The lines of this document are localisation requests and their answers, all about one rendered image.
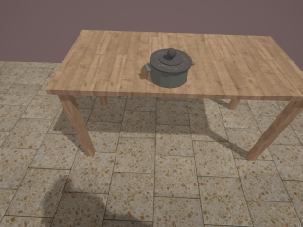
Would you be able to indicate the knob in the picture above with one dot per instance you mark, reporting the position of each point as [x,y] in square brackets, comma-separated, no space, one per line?
[171,53]

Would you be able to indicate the pot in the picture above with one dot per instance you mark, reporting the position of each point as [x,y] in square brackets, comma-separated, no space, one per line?
[166,80]

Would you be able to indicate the lid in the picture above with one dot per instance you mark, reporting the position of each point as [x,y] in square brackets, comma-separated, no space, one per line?
[160,61]

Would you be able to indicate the table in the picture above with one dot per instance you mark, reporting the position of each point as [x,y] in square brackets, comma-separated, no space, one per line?
[238,67]

